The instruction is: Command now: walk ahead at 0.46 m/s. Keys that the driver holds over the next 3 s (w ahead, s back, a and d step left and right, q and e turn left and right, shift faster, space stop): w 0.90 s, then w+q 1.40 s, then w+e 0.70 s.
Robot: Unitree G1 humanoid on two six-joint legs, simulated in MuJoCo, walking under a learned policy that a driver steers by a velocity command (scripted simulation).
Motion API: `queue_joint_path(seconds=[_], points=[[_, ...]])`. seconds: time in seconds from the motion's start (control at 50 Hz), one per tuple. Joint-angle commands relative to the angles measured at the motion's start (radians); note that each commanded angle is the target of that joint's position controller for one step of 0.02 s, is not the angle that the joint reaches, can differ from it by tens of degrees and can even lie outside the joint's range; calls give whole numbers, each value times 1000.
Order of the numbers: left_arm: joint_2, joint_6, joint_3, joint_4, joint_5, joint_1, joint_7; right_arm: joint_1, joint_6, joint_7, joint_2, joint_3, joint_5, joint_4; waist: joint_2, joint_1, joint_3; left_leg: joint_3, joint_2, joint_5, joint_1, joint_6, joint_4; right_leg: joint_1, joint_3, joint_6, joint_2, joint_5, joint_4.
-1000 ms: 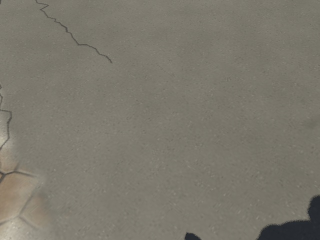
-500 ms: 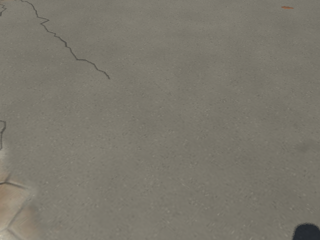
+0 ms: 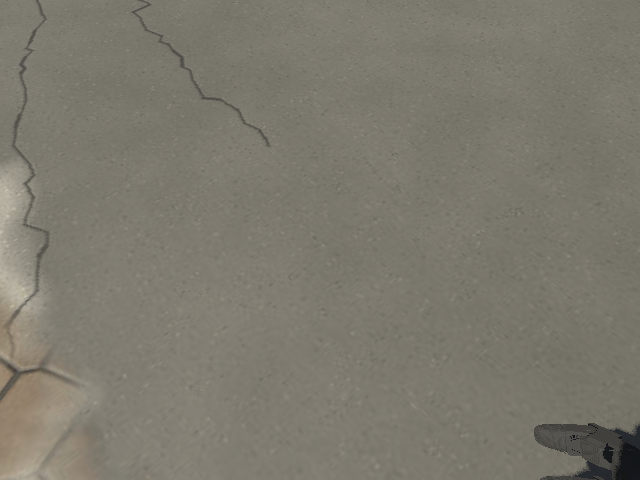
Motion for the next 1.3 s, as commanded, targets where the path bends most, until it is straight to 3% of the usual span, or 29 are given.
queue_joint_path(seconds=[0.02, 0.06, 0.08, 0.1, 0.12, 0.14, 0.16, 0.18, 0.26, 0.36, 0.52, 0.58, 0.62, 0.64, 0.66, 0.68, 0.7, 0.74, 0.76, 0.9, 1.06, 1.12, 1.16, 1.18, 1.2, 1.22, 1.24, 1.26, 1.3], points=[[204, -3, 47, -47, 1, -39, 5, 3, -11, -4, -133, -44, 1, -61, -147, -115, 16, 11, -43, 3, 185, 48, -34, -101, 61, -121, -254, 759, 78], [192, 17, 43, -57, 15, -47, 6, 278, 1, -17, -188, -83, 4, 22, -142, -247, -152, 32, -72, -42, 538, 98, -18, -189, 9, -76, -192, 915, 425], [141, 20, 24, -83, 37, -19, 7, 439, 8, -28, -256, -100, -8, 55, 7, -278, -280, -218, 132, -117, 826, 156, 1, -426, -16, -52, -128, 560, 760], [-13, -2, -13, -80, 14, 118, -5, 467, 4, -12, -285, -97, -23, 75, 296, -180, -431, -749, 341, -458, 1028, 311, -215, -722, 62, -11, 60, -197, 1086], [106, -26, 12, -88, -15, 15, -10, 407, -3, -7, -190, -73, -13, 67, 183, -208, -306, -806, 309, -579, 920, 262, -334, -825, 152, -33, 15, -210, 1199], [161, -38, 29, -125, -37, -91, -13, 317, -12, -7, -156, -62, -11, 54, 121, -186, -149, -652, 290, -526, 766, 223, -350, -885, 117, -52, -35, -115, 1208], [159, -43, 29, -134, -30, -133, -5, 240, -20, -5, -144, -57, -18, 40, 21, -150, -89, -531, 257, -384, 615, 209, -368, -836, 99, -57, -89, -16, 1161], [153, -38, 36, -135, -13, -145, 2, 198, -26, -2, -125, -54, -31, 36, 8, -117, -56, -429, 220, -268, 501, 200, -384, -786, 92, -54, -125, 42, 1108], [110, 3, 39, -143, 0, -134, 8, 205, -40, -6, -109, -48, -33, 64, 47, -63, -30, -271, 166, -184, 356, 214, -474, -718, 84, -31, -173, 104, 978], [112, -2, 40, -211, 17, -316, 5, 303, -29, -40, -157, -57, -28, 96, 7, -109, 15, -188, 152, -89, 428, 207, -502, -864, 65, 20, -172, 360, 694], [89, -27, 14, -300, -1, -562, -40, 463, 6, -51, -175, -60, -12, 156, 13, -194, 51, -121, 183, 9, 625, 177, -420, -854, 7, 4, -98, 411, 381], [126, -34, 23, -312, -5, -532, -55, 452, 24, -55, -195, -69, -10, 156, 51, -149, 17, -132, 221, 191, 707, 152, -329, -778, -4, -38, -68, 290, 340], [193, -36, 59, -250, -3, -310, -49, 414, 34, -56, -190, -65, -13, 143, 58, -27, -124, -74, 159, 489, 670, 113, -73, -458, -53, -92, -9, 288, 305], [261, -34, 81, -205, 10, -117, -39, 414, 32, -58, -156, -47, -27, 117, 2, 43, -277, -36, 109, 325, 483, 80, 201, -137, 80, -154, -136, 314, 358], [350, -25, 105, -175, 17, -22, -38, 533, 8, -45, -30, -10, -30, 103, -253, -6, -416, -5, -77, -220, 49, 3, 583, 248, 553, -316, -379, 124, 295], [251, -23, 75, -180, 12, -22, -40, 491, -17, -42, -97, -23, -13, 117, -227, 24, -432, -156, -85, -555, -80, 16, 709, 260, 722, -316, -400, 52, 174], [206, -24, 58, -192, 10, -109, -38, 398, -33, -37, -169, -44, 17, 87, -180, 10, -271, -156, -26, -495, -160, 33, 749, 133, 564, -264, -365, 63, 157], [153, -24, 41, -217, 16, -246, -40, 318, -35, -45, -156, -47, 3, 73, -72, -49, -108, -106, 64, -333, -108, 28, 643, -149, 345, -225, -285, 223, 95], [132, -29, 34, -219, 25, -274, -42, 333, -23, -47, -144, -51, -5, 76, -95, -84, -84, -111, 94, -286, -44, 23, 596, -234, 282, -212, -253, 264, 62], [176, -33, 46, -168, 16, -216, -23, 221, 11, -50, -85, -43, -25, 30, -78, -93, -13, -83, 111, -29, -74, -39, 284, -322, 106, -221, -204, 399, -40], [198, -12, 56, -110, 9, -128, -5, 22, 4, -9, -73, -30, -2, -47, -69, -28, 40, -59, 50, 78, -82, 17, 0, -123, -36, -165, -260, 391, -18], [220, 8, 66, -117, 6, -157, 3, 43, 3, 11, -98, -40, -6, -68, -88, -62, 12, -15, 9, -53, -24, 61, -13, -44, -75, -133, -284, 645, 99], [234, 27, 69, -135, 10, -189, 14, 228, 9, 11, -153, -77, -9, -31, -93, -167, -107, 53, -74, -88, 238, 102, -33, -73, -136, -91, -244, 947, 376], [217, 32, 59, -157, 20, -176, 24, 393, 14, 0, -221, -110, -7, 9, -37, -228, -204, -42, -46, -67, 511, 143, -32, -242, -160, -54, -198, 836, 631], [104, 7, 19, -204, 42, -85, 9, 479, 18, -11, -336, -140, -7, 13, 198, -181, -325, -538, 204, -195, 901, 322, -77, -684, -151, 19, -35, 281, 1029], [115, -34, 13, -203, 28, -120, -5, 485, 16, -9, -281, -118, -1, 2, 191, -192, -415, -871, 292, -307, 1014, 384, -261, -878, 42, 20, 58, -225, 1189], [183, -63, 31, -228, -12, -208, -20, 452, 11, -11, -224, -101, -9, -1, 140, -210, -300, -742, 266, -307, 943, 326, -280, -980, 102, -7, -8, -170, 1231], [186, -77, 29, -245, -20, -263, -20, 393, 7, -14, -194, -94, -11, -16, 61, -189, -204, -606, 225, -242, 804, 291, -282, -978, 86, -24, -55, -82, 1176], [192, -69, 44, -246, 16, -279, -6, 286, 6, -16, -140, -75, -23, -49, 3, -113, -101, -441, 157, -65, 535, 253, -322, -849, 81, -13, -119, 19, 1009]])
Next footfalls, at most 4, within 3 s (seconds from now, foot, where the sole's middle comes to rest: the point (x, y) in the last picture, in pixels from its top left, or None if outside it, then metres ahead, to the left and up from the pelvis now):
0.06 left None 0.23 0.12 -0.77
0.64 right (423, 446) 0.54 -0.11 -0.77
1.18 left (318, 313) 0.83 0.14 -0.77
1.66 right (374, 213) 1.16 0.01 -0.77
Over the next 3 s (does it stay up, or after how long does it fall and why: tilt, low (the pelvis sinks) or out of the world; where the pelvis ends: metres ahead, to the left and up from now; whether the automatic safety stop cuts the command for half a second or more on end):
stays up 1.55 0.51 0.01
